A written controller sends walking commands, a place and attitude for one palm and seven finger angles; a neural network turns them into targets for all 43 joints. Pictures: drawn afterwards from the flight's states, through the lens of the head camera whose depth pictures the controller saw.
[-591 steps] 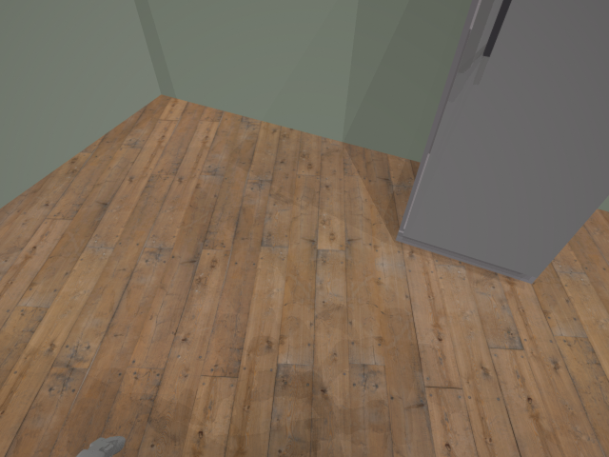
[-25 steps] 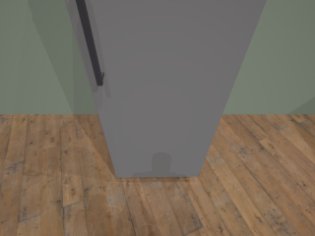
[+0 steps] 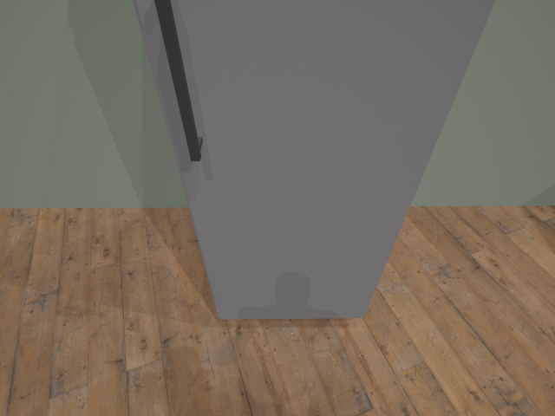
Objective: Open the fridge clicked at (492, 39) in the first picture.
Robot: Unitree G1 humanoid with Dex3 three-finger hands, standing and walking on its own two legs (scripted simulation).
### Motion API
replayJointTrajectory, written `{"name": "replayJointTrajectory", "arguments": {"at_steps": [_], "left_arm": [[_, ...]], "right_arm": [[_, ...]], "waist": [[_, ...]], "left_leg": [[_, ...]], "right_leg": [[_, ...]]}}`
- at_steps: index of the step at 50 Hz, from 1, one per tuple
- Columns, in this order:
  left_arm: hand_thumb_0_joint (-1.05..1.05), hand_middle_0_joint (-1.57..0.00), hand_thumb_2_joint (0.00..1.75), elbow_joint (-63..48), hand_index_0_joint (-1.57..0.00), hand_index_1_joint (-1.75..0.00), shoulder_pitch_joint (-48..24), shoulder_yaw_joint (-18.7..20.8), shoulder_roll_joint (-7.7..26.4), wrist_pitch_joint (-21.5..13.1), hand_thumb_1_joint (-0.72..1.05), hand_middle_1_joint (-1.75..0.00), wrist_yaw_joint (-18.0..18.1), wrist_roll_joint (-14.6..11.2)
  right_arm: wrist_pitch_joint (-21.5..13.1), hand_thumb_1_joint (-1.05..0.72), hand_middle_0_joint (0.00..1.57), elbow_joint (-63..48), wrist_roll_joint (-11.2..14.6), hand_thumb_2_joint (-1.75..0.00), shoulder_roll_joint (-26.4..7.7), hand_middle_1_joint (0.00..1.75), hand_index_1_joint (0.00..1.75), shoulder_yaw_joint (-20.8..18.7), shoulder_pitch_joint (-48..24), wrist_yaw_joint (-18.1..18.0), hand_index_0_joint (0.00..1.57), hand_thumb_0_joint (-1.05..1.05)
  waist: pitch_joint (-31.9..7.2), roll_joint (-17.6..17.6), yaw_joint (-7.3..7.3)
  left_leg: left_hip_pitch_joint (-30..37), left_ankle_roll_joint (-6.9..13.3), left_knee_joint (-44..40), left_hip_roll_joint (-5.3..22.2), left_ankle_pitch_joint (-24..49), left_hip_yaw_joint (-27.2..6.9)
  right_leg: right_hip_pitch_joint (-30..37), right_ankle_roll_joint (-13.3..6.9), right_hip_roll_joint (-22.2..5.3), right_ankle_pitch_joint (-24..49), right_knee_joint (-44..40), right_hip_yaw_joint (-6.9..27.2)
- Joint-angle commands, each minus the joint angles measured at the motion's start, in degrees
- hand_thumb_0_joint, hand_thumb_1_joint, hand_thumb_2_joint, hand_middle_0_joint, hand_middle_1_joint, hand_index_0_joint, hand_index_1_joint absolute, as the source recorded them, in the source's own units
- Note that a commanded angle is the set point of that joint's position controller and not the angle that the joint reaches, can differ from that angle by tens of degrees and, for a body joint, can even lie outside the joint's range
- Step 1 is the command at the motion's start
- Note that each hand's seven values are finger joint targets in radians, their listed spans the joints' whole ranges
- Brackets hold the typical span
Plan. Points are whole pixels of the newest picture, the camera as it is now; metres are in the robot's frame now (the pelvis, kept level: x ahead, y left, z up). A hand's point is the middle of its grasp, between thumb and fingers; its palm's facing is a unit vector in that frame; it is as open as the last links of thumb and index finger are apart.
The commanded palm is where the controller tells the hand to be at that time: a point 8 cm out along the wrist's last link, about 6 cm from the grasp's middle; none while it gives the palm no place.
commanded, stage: look again from close up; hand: left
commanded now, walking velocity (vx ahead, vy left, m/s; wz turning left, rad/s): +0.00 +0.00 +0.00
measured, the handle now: (182, 77) +0.55 +0.19 +0.24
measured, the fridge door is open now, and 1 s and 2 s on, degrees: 0 0 0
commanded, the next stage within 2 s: none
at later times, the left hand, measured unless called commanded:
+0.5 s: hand out of the picture +0.08 +0.21 -0.15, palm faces -0.01 -0.95 -0.32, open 7.4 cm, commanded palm none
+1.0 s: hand out of the picture +0.08 +0.21 -0.15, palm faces -0.01 -0.95 -0.31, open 7.4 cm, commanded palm none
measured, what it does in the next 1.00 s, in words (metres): stands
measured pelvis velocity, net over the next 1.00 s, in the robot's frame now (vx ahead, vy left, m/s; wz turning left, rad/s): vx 0.02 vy -0.02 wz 0.01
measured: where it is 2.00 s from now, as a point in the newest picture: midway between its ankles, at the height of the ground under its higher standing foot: outside the picture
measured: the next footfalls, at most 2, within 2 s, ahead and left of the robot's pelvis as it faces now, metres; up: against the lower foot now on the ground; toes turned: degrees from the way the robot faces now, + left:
none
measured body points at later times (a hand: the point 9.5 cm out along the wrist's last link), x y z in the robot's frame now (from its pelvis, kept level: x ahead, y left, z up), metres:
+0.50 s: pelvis +0.01 -0.02 +0.01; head +0.01 -0.02 +0.46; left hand +0.08 +0.26 -0.13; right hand +0.08 -0.30 -0.13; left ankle +0.00 +0.09 -0.74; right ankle +0.06 -0.13 -0.74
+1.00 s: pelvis +0.02 -0.02 +0.01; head +0.02 -0.02 +0.46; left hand +0.08 +0.26 -0.13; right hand +0.06 -0.31 -0.13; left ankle +0.00 +0.09 -0.74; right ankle +0.06 -0.13 -0.74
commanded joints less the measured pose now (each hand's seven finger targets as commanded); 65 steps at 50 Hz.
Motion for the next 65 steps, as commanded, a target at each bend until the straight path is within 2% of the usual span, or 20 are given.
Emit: {"name": "replayJointTrajectory", "arguments": {"at_steps": [1,6,8,21,28,30,33,38,45,65], "left_arm": [[0.0,-0.2,0.9,-3.5,-0.2,-0.3,-1.9,1.3,9.7,-1.2,0.9,-0.3,0.2,0.2],[0.0,-0.2,0.9,-2.5,-0.2,-0.3,-2.9,1.0,10.8,-1.3,0.9,-0.3,0.1,0.1],[0.0,-0.2,0.9,-1.9,-0.2,-0.3,-3.0,0.9,11.2,-1.4,0.9,-0.3,0.1,0.0],[0.0,-0.2,0.9,0.1,-0.2,-0.3,-4.6,0.5,11.8,-1.8,0.9,-0.3,0.2,-0.1],[0.0,-0.2,0.9,0.7,-0.2,-0.3,-5.5,0.6,12.0,-1.7,0.9,-0.3,0.1,-0.2],[0.0,-0.2,0.9,0.7,-0.2,-0.3,-5.6,0.6,12.0,-1.7,0.9,-0.3,0.2,-0.2],[0.0,-0.2,0.9,0.9,-0.2,-0.3,-5.9,0.6,12.1,-1.6,0.9,-0.3,0.1,-0.2],[0.0,-0.2,0.9,1.0,-0.2,-0.3,-6.0,0.6,12.1,-1.5,0.9,-0.3,0.0,-0.2],[0.0,-0.2,0.9,1.3,-0.2,-0.3,-5.6,0.5,12.1,-1.6,0.9,-0.3,0.1,-0.2],[0.0,-0.2,0.9,2.1,-0.2,-0.3,-5.6,0.1,12.1,-1.6,0.9,-0.3,0.1,-0.2]], "right_arm": [[-1.2,-0.9,0.2,-3.3,0.3,-0.9,-11.0,0.3,0.3,-2.4,-1.9,-0.2,0.2,0.0],[-1.0,-0.9,0.2,-2.2,0.4,-0.9,-11.9,0.3,0.3,-2.0,-3.6,0.0,0.2,0.0],[-1.0,-0.9,0.2,-1.8,0.4,-0.9,-12.1,0.3,0.3,-1.9,-4.1,0.0,0.2,0.0],[-1.0,-0.9,0.2,1.1,0.5,-0.9,-12.6,0.3,0.3,-1.3,-5.3,0.0,0.2,0.0],[-0.9,-0.9,0.2,2.1,0.4,-0.9,-12.6,0.3,0.3,-1.1,-5.1,0.1,0.2,0.0],[-0.9,-0.9,0.2,2.4,0.5,-0.9,-12.5,0.3,0.3,-1.1,-5.0,0.1,0.2,0.0],[-0.8,-0.9,0.2,2.8,0.5,-0.9,-12.6,0.3,0.3,-1.1,-4.7,0.1,0.2,0.0],[-0.8,-0.9,0.2,3.2,0.5,-0.9,-12.6,0.3,0.3,-0.9,-4.3,0.1,0.2,0.0],[-0.9,-0.9,0.2,3.6,0.6,-0.9,-12.7,0.3,0.3,-0.8,-4.0,0.1,0.2,0.0],[-1.1,-0.9,0.2,3.6,0.6,-0.9,-13.3,0.3,0.3,-0.7,-5.4,-0.2,0.2,0.0]], "waist": [[-0.5,-1.4,0.0],[-0.2,-0.3,-0.15],[-0.1,-0.9,-0.1],[-1.7,-0.8,0.0],[-0.4,-1.2,0.05],[-0.7,-1.1,0.04],[-0.2,-1.6,-0.04],[0.3,-1.6,0.02],[-1.4,-1.0,0.1],[-1.7,-0.5,0.12]], "left_leg": [[-5.9,-0.1,-8.9,8.7,2.1,-8.1],[-5.0,-0.4,-9.4,8.5,1.6,-7.8],[-4.5,-0.5,-9.5,8.3,1.4,-7.7],[-2.4,-1.0,-9.9,8.6,5.7,-7.1],[-2.8,-1.2,-10.9,8.3,3.2,-7.1],[-2.5,-1.2,-10.9,8.5,4.4,-7.3],[-2.8,-1.4,-11.3,8.4,2.5,-7.1],[-3.2,-1.4,-11.7,8.5,2.4,-7.3],[-2.1,-1.3,-11.8,9.0,4.7,-7.3],[0.3,-1.4,-12.2,9.5,9.6,-7.2]], "right_leg": [[5.6,-2.5,-4.1,0.7,-3.5,5.5],[5.4,-2.5,-4.5,-0.4,-4.9,6.4],[5.5,-2.5,-4.8,-0.9,-5.8,6.6],[8.7,-2.5,-5.5,3.8,-7.3,6.5],[8.3,-2.5,-5.5,-0.5,-9.3,7.2],[8.8,-2.5,-5.6,0.9,-9.2,6.9],[8.5,-2.4,-5.6,-1.7,-10.1,7.2],[8.7,-2.4,-5.4,-2.0,-10.3,7.4],[9.9,-2.3,-5.4,1.6,-9.7,6.8],[10.9,-2.3,-5.5,8.1,-9.1,6.1]]}}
